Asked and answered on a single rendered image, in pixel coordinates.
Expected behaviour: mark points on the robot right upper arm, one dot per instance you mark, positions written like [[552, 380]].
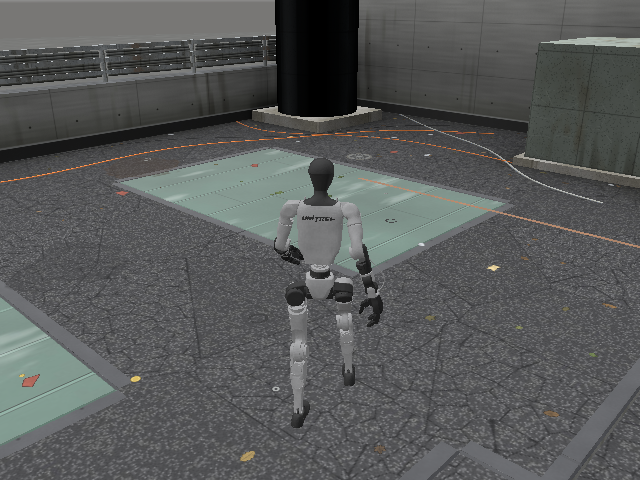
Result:
[[351, 212]]

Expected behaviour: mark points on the robot right hand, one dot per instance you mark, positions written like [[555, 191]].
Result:
[[377, 305]]

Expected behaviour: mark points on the right robot forearm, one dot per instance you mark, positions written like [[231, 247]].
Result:
[[366, 274]]

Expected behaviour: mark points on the left robot forearm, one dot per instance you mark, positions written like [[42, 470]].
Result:
[[282, 253]]

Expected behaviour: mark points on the robot foot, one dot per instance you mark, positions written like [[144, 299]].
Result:
[[349, 378], [298, 419]]

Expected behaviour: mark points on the left robot foot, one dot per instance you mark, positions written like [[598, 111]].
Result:
[[298, 419]]

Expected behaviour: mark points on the robot left hand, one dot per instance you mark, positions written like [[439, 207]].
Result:
[[296, 254]]

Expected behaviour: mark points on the robot left upper arm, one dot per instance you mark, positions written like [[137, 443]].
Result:
[[288, 211]]

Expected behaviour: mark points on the right robot foot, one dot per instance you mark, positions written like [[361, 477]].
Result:
[[349, 378]]

